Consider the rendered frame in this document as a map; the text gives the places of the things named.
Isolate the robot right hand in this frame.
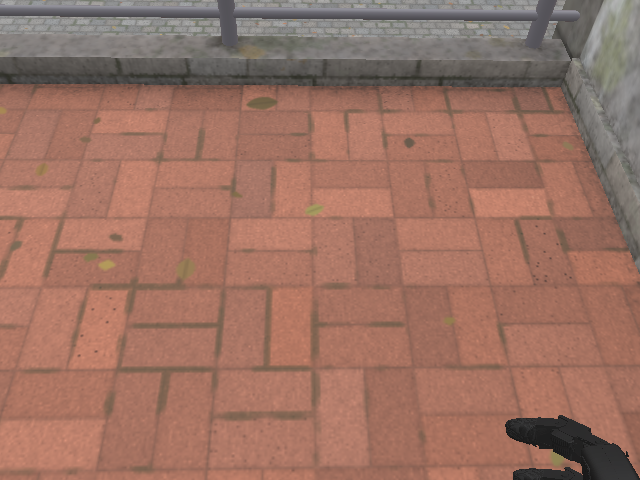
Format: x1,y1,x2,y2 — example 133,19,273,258
505,415,640,480

